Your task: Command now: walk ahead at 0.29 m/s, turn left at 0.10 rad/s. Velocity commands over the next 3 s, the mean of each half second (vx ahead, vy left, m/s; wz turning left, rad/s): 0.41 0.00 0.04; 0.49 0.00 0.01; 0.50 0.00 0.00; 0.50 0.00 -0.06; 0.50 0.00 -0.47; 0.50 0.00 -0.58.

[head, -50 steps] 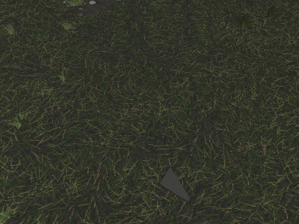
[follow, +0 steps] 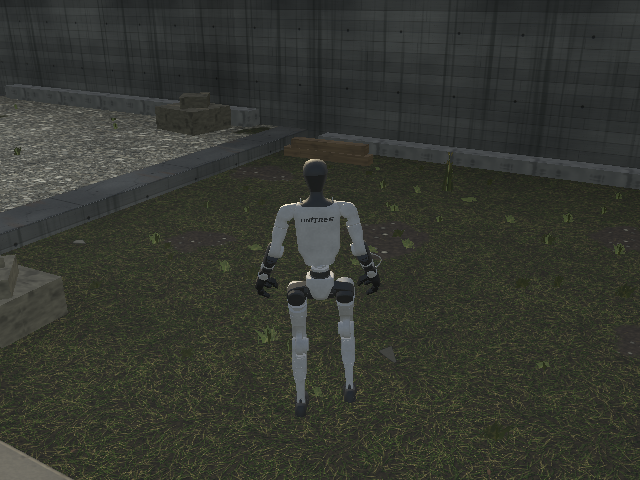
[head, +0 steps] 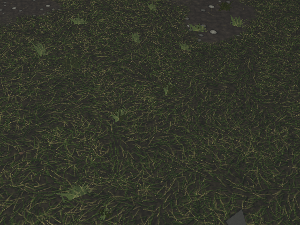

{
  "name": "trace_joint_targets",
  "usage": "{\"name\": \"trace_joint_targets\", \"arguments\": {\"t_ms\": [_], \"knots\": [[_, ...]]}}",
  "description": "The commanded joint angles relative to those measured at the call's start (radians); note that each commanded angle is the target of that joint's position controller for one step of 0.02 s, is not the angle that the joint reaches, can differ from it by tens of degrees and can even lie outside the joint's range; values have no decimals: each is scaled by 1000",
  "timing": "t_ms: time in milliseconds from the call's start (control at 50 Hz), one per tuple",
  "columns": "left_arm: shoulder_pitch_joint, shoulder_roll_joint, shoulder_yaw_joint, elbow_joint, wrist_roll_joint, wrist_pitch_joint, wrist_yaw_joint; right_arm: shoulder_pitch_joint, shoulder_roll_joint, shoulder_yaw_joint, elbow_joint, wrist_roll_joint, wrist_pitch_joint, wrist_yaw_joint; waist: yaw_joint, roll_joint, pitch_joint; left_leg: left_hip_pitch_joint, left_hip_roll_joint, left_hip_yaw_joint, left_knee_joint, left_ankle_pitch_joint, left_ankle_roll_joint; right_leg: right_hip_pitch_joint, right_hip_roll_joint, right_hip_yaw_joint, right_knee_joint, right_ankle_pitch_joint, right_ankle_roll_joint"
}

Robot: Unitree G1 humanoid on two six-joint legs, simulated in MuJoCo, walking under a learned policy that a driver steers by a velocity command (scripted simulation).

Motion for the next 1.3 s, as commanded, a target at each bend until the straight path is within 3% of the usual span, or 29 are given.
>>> {"name": "trace_joint_targets", "arguments": {"t_ms": [20, 160, 200, 240, 260, 280, 300, 320, 380, 440, 540, 620, 680, 720, 760, 780, 800, 820, 840, 860, 880, 900, 960, 1020, 1100, 1200, 1260, 1280, 1300], "knots": [[-118, 44, 2, -88, 1, -42, -8, -3, -184, -56, -44, 5, -32, -4, -38, 156, 37, 96, 243, -246, -201, -169, 159, -155, -19, 19, -141, 74, -6], [-155, 55, -13, -111, -12, -61, -31, 45, -227, -70, 0, 24, -36, 19, -52, 144, 69, -1, 274, -235, -169, -187, 171, -9, -1, 1, -327, 74, -42], [-106, 60, -13, -99, -13, -69, -35, 36, -223, -67, 8, 28, -31, 23, -12, 129, 61, -37, 269, -220, -127, -175, 151, 98, 10, -15, -387, 106, -68], [41, 88, 3, -51, -13, -70, -25, 40, -181, -51, 16, 17, -28, 25, 58, 104, 11, -126, 211, -166, 17, -97, 109, 322, 38, -29, -422, 82, -93], [172, 148, 22, -29, -10, -73, -14, 27, -121, -29, 5, 3, -32, 26, 115, -12, -64, -225, 123, -69, 295, -57, 52, 496, -87, 136, -485, 22, -141], [248, 274, 48, -25, 5, -71, -17, 47, -72, -13, -54, 4, -53, 19, 108, -286, -134, -523, -15, 40, 656, -286, -26, 686, -313, 585, -636, -207, -293], [238, 198, 28, -28, 6, -78, -25, 25, -164, -37, -52, 24, -67, 14, 119, -183, -113, -634, 4, -68, 825, -358, -34, 658, -341, 737, -715, -394, -337], [177, 144, 9, -39, 5, -81, -25, -2, -201, -49, -53, 41, -72, 20, 93, -136, -19, -698, 59, -77, 871, -270, -16, 601, -318, 633, -715, -388, -307], [85, 79, -13, -61, 23, -80, -23, -33, -163, -46, -38, 15, -71, 24, 44, -63, 42, -632, 137, -53, 784, -59, -16, 457, -197, 374, -742, -72, -247], [93, 80, -14, -54, 14, -86, -18, -33, -127, -40, -34, 8, -57, 28, 28, -56, 36, -596, 138, -21, 717, 43, -50, 414, -156, 245, -775, 176, -254], [144, 99, -11, -20, 7, -74, -2, -183, -75, -20, -79, 8, -64, 34, 66, -38, 64, -556, 115, 17, 413, 244, -77, 398, -111, 102, -791, 366, -229], [219, 115, -8, 18, -1, -61, 5, -312, -65, -11, -115, 18, -77, 59, 107, -27, 102, -519, 84, 37, 248, 317, -60, 447, -143, 91, -786, 353, -229], [237, 125, -1, 39, -7, -45, 9, -352, -82, -15, -136, 21, -85, 77, 91, -34, 108, -521, 69, 29, 186, 249, -20, 547, -189, 97, -734, 449, -218], [224, 147, 6, 41, -5, -36, 15, -303, -114, -28, -126, 17, -85, 79, 46, -59, 57, -421, 32, 52, 172, 169, 13, 595, -195, 90, -642, 694, -199], [195, 150, 5, 33, 1, -22, 21, -67, -184, -65, -62, 15, -79, 62, -86, -65, -108, -82, -12, 93, 142, 181, 72, 546, -140, 39, -351, 948, -162], [201, 114, -12, 8, 21, -25, 24, 117, -241, -81, -24, 5, -72, 47, -151, 7, -259, 266, 148, -79, 205, 205, 131, 317, -98, 27, -64, 678, -135], [353, -38, -56, -9, 20, -44, 9, 160, -316, -95, -5, -1, -72, 50, -55, 289, -411, 617, 407, -597, 132, -21, 308, -95, 109, 43, 309, -152, -67], [272, 70, -35, 5, -4, -68, 2, 162, -205, -70, -5, 11, -70, 48, -112, 220, -400, 585, 403, -715, 10, -136, 291, -207, 94, 167, 417, -283, -73], [159, 119, -18, -36, -33, -81, -4, 85, -178, -58, -6, 12, -68, 42, -101, 179, -213, 440, 369, -547, -20, -102, 244, -274, 41, 142, 427, -212, -80], [99, 108, -23, -53, -29, -89, -2, 21, -164, -52, -9, 9, -67, 40, -68, 83, -122, 287, 329, -430, -45, 2, 218, -250, -10, 110, 377, -122, -80], [71, 98, -20, -56, -11, -89, 0, -24, -142, -46, -10, 2, -69, 44, -36, 52, -53, 161, 289, -346, -75, 103, 207, -221, -40, 95, 315, -68, -71], [96, 90, -17, -51, -4, -80, -1, -47, -124, -40, -11, -10, -75, 45, 1, 78, -42, 83, 261, -292, -106, 157, 201, -158, -68, 102, 283, -27, -65], [130, 39, -27, -40, 3, -49, 2, -58, -134, -45, 16, 4, -94, 47, 42, 95, -14, -38, 240, -197, -181, 222, 220, -106, -89, 83, 199, 4, -31], [19, 27, -33, -80, 14, -45, 6, -31, -165, -52, 47, 4, -95, 36, 19, 83, 40, -60, 218, -121, -218, 241, 215, -169, -99, 70, 35, 146, -3], [-130, 2, -44, -114, 9, -63, -9, 27, -195, -55, 78, 13, -82, 26, -41, 73, 61, -36, 181, -41, -216, 223, 167, -118, -56, 29, -242, 365, -9], [-236, 29, -36, -162, -1, -74, -35, 101, -220, -61, 131, 25, -57, 21, -65, 84, 74, 135, 261, -74, -143, 224, 144, -145, -29, 41, -374, 315, -52], [-150, 63, -20, -148, 2, -78, -41, 80, -236, -66, 141, 24, -38, 14, 0, 107, 20, 197, 269, -67, -14, 441, 109, -9, 12, 5, -420, 210, -98], [-21, 97, 2, -109, 5, -77, -35, 69, -223, -60, 140, 20, -32, 12, 66, 92, -62, 167, 220, -28, 145, 566, 85, 173, 44, -25, -440, 215, -125], [150, 157, 24, -71, 11, -74, -25, 77, -177, -39, 122, 3, -32, 9, 131, 32, -204, 20, 167, 15, 402, 437, 49, 455, -56, 73, -395, 256, -175]]}}
Next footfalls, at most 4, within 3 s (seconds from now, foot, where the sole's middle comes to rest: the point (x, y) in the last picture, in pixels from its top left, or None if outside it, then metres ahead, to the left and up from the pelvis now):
0.26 right None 0.17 -0.15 -0.79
0.78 left None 0.51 0.06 -0.79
1.30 right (183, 169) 0.80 -0.18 -0.79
1.84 left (138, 123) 1.09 0.05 -0.79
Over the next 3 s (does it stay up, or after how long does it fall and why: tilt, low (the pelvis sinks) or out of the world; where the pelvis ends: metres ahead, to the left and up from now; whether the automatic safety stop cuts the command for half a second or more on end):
stays up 1.56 -0.18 -0.02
